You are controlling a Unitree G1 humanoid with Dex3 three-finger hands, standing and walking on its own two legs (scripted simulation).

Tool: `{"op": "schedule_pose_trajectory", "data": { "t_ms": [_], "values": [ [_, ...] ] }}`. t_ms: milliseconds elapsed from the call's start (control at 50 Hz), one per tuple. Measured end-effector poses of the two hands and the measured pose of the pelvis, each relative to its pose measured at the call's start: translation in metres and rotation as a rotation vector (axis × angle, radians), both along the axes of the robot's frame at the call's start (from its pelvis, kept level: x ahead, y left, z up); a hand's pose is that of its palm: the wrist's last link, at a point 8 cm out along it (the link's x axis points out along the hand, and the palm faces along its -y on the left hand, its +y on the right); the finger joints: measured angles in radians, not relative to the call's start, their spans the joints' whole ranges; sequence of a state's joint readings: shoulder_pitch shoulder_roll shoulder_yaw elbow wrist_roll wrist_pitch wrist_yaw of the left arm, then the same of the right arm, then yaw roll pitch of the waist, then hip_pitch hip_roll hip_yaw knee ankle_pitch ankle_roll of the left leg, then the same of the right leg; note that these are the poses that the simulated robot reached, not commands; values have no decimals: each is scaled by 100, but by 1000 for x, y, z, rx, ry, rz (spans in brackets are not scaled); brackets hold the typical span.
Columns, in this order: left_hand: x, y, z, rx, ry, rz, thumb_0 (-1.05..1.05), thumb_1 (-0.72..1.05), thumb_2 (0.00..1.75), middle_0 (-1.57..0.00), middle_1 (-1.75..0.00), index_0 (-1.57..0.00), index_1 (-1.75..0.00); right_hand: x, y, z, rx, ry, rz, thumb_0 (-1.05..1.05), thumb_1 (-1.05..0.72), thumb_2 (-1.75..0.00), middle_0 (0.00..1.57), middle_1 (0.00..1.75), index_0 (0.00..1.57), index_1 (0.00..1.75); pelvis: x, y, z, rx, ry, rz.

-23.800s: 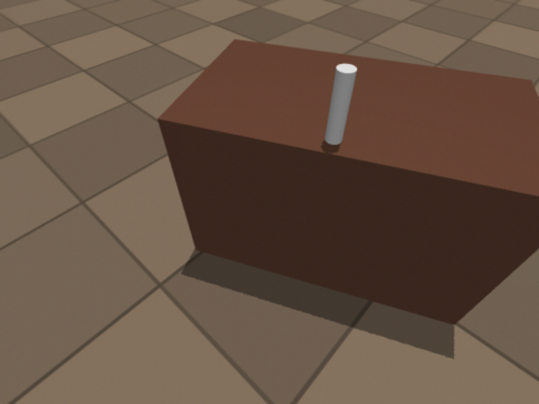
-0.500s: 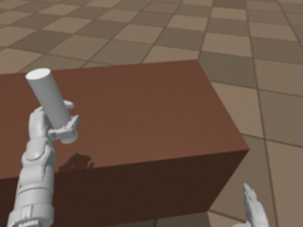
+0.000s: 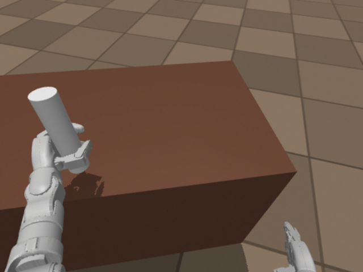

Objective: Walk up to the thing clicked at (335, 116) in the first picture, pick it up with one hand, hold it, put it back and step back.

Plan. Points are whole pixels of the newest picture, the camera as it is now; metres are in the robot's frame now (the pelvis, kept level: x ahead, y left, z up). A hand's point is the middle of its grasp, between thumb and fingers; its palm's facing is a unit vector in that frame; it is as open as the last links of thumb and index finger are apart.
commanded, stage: lower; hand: left
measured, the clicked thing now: (63, 135) +0.39 +0.24 +0.12
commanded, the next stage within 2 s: loosen in 0.90 s
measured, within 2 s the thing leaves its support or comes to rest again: rests again in 0.80 s
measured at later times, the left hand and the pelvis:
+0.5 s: hand (82, 161) +0.39 +0.23 +0.02, palm faces +0.22 -0.98 -0.01, open 6.5 cm; pelvis +0.00 +0.00 -0.02, yaw +0 degrees
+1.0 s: hand (84, 166) +0.39 +0.23 +0.00, palm faces +0.21 -0.98 +0.00, open 6.5 cm; pelvis +0.00 +0.01 -0.04, yaw +0 degrees
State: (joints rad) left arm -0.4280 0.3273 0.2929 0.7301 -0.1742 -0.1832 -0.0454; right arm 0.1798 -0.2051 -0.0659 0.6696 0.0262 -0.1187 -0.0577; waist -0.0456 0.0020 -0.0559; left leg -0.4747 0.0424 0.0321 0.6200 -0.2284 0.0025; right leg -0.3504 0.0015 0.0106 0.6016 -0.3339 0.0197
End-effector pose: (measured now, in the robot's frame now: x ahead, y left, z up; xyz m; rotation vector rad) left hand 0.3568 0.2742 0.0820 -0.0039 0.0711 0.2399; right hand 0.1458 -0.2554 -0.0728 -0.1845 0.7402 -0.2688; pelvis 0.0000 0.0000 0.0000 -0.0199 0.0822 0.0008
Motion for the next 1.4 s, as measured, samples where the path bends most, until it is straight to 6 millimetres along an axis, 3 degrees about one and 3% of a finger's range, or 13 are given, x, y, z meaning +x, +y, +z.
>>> {"op": "schedule_pose_trajectory", "data": {
  "t_ms": [180, 520, 900, 1080, 1280, 1400],
  "values": [
    [0, 1, -29, -1, 1, -9, 0, 2, 115, -95, -111, -92, -109, 0, 0, -2, -16, -7, 24, -1, 51, -6, 6, 5, 5, 5, -1, 0, -10, -5, 41, 0],
    [4, 6, -57, 9, -14, -18, 0, 3, 114, -95, -112, -92, -110, 2, 8, -2, -29, -28, 66, -1, 50, -6, 6, 5, 5, 5, 0, 3, -26, -16, 94, -2],
    [5, 7, -79, 6, -25, -23, 0, 3, 114, -95, -112, -92, -110, 2, 13, 8, -60, -65, 99, -1, 50, -6, 6, 5, 5, 5, 2, 5, -37, -21, 125, -2],
    [4, 7, -81, 9, -55, -29, 0, 3, 113, -96, -111, -93, -109, 4, 18, 11, -59, -75, 128, -1, 51, -6, 6, 5, 5, 5, 1, 5, -41, -22, 136, 1],
    [5, 8, -80, 5, -74, -27, 1, -4, 84, -100, -101, -99, -99, 0, 15, 10, -62, -66, 125, -1, 51, -5, 6, 5, 5, 5, -1, 4, -44, -20, 142, 1],
    [7, 7, -78, 3, -76, -28, 1, -14, 64, -88, -83, -89, -81, 0, 14, 10, -60, -68, 126, -1, 51, -5, 6, 5, 5, 5, 1, 3, -45, -18, 146, 0]
  ]
}}
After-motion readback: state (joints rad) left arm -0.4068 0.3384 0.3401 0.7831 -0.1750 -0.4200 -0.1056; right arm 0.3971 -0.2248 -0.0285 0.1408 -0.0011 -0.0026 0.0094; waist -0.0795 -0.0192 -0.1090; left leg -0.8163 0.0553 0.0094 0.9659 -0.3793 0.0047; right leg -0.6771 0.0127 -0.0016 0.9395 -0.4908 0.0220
